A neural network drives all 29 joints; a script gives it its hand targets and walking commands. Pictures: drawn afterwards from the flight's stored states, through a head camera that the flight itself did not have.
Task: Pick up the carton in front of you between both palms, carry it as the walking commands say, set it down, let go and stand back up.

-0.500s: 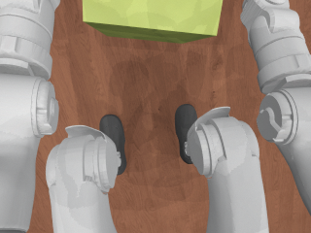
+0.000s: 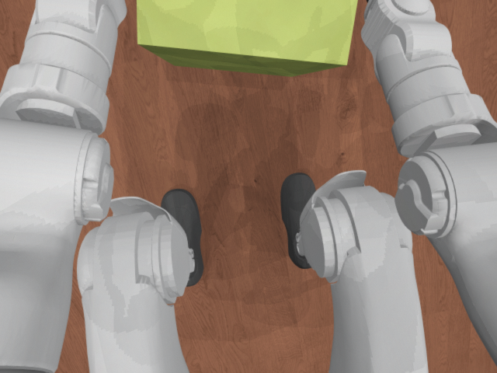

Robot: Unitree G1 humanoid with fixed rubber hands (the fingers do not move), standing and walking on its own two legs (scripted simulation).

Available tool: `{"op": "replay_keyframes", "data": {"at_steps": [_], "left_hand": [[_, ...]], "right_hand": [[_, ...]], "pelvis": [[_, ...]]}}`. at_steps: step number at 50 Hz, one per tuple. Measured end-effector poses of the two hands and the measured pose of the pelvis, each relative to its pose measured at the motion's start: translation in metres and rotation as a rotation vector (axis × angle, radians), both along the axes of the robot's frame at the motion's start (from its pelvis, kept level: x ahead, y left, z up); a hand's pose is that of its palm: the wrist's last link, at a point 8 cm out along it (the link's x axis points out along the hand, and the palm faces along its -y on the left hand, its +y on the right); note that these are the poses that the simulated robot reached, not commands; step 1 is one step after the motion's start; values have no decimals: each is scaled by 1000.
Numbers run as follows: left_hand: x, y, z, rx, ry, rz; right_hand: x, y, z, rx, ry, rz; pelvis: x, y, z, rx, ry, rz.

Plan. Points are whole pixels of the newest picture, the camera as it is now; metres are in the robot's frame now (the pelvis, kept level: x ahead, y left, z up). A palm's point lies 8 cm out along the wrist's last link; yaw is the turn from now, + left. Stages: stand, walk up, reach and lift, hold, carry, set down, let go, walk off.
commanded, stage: reach and lift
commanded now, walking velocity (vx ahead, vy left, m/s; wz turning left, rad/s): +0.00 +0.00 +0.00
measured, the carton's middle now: out of the picture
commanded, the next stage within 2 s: none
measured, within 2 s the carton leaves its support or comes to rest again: leaves its support in 0.32 s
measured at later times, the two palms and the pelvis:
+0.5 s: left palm out of the picture +0.56 +0.13 -0.12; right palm out of the picture +0.54 -0.16 -0.11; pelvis +0.01 +0.00 +0.00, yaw +2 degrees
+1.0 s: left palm out of the picture +0.51 +0.14 +0.07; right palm out of the picture +0.49 -0.16 +0.07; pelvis +0.00 +0.00 +0.12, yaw +3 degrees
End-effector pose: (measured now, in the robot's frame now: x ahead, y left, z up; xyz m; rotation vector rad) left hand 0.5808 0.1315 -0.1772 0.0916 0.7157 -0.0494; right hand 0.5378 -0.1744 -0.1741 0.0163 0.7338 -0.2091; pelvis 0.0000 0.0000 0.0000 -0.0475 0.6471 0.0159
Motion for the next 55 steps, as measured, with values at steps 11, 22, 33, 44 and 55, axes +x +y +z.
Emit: {"op": "replay_keyframes", "data": {"at_steps": [11, 22, 33, 44, 55], "left_hand": [[4, -4, 2, 5, 23, -3], [-10, -2, 24, -10, -6, 52], [-44, 16, 154, -40, -24, 139], [-64, 8, 217, -42, -23, 129], [-81, 16, 273, -48, -36, 164]], "right_hand": [[7, 2, 1, 11, 14, 21], [10, 8, 37, 1, -21, -19], [-22, 26, 147, 40, -46, 8], [-43, 16, 213, 27, -44, 3], [-50, 24, 271, 34, -57, 29]], "pelvis": [[-3, 2, -10, -6, -38, 5], [7, -1, -11, 4, 14, 15], [2, -8, 46, 10, 86, 41], [-8, -5, 99, 11, 100, 35], [6, -4, 144, 21, 87, 31]]}}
